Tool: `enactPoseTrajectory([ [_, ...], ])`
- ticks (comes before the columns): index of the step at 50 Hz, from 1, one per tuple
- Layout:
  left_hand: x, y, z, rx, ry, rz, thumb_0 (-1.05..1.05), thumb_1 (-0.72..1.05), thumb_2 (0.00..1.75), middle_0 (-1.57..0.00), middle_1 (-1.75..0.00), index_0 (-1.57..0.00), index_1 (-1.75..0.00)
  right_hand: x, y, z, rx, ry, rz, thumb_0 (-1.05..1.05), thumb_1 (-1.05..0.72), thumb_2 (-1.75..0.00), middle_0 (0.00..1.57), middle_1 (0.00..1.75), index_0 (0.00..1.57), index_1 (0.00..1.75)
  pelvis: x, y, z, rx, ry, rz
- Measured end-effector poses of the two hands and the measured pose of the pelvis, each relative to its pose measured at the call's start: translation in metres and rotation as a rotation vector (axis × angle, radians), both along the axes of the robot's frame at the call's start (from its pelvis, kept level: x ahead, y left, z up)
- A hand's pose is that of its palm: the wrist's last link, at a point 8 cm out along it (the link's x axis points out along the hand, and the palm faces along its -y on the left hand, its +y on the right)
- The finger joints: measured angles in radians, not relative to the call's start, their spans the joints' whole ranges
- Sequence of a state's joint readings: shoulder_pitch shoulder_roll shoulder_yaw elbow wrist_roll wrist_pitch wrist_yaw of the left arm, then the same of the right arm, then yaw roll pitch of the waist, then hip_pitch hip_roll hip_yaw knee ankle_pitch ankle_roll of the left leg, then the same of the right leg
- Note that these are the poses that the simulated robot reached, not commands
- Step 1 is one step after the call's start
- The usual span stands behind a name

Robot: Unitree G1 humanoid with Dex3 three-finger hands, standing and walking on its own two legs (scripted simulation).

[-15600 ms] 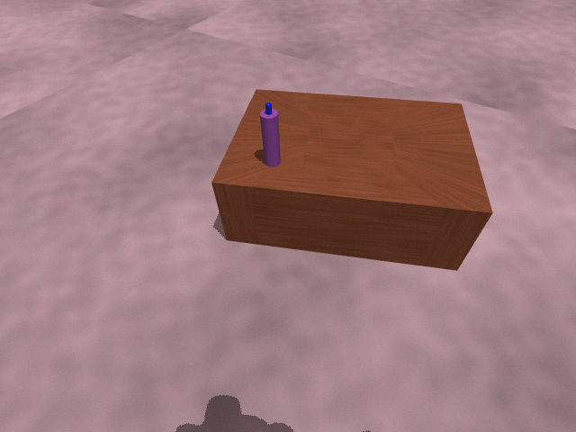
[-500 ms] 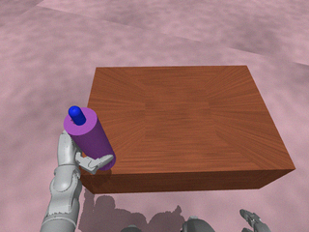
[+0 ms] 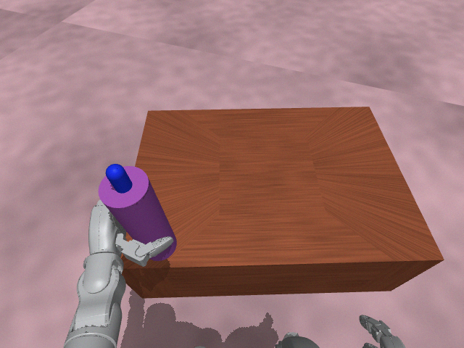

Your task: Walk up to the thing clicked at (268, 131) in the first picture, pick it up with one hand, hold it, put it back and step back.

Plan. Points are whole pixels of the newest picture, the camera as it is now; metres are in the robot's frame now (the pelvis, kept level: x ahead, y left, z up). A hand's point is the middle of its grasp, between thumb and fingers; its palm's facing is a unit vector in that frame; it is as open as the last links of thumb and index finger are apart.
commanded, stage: hold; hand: left
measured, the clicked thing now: (142, 215) +0.32 +0.16 +0.07
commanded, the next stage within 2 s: none
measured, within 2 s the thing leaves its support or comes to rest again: neither
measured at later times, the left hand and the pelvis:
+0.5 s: hand (144, 223) +0.32 +0.17 +0.04, palm faces +0.12 -0.99 -0.03, open 9.9 cm; pelvis +0.00 +0.00 +0.01, yaw +0 degrees
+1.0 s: hand (142, 223) +0.32 +0.17 +0.04, palm faces +0.12 -0.99 -0.03, open 9.9 cm; pelvis +0.00 +0.00 +0.01, yaw +0 degrees
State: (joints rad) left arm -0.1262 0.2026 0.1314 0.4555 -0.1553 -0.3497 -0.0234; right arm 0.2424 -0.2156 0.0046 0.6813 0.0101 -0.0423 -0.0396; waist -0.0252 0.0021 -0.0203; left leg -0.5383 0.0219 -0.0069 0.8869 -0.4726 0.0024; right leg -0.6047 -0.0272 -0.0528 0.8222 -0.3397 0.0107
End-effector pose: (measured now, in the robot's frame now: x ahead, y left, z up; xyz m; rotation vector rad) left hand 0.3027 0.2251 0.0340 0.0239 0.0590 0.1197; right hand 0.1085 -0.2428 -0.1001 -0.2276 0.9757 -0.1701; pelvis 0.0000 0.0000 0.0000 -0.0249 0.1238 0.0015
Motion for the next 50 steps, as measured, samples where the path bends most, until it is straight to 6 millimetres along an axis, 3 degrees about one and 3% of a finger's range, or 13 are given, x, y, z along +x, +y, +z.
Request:
enactPoseTrajectory([
  [27,-0.008,-0.004,0.010,-0.007,-0.009,0.003,-0.05,-0.56,1.03,-0.80,-1.20,-0.86,-1.25,0.011,0.000,0.009,0.001,-0.046,0.016,0.01,-0.92,-0.90,0.20,0.29,0.20,0.30,0.001,-0.002,0.006,0.002,-0.030,0.005],
  [50,-0.008,-0.001,0.008,0.001,-0.003,0.005,-0.05,-0.56,1.03,-0.79,-1.21,-0.86,-1.25,0.005,0.000,0.009,0.005,-0.029,0.014,0.02,-0.92,-0.90,0.20,0.29,0.20,0.30,0.002,-0.001,0.007,0.002,-0.029,0.004],
])
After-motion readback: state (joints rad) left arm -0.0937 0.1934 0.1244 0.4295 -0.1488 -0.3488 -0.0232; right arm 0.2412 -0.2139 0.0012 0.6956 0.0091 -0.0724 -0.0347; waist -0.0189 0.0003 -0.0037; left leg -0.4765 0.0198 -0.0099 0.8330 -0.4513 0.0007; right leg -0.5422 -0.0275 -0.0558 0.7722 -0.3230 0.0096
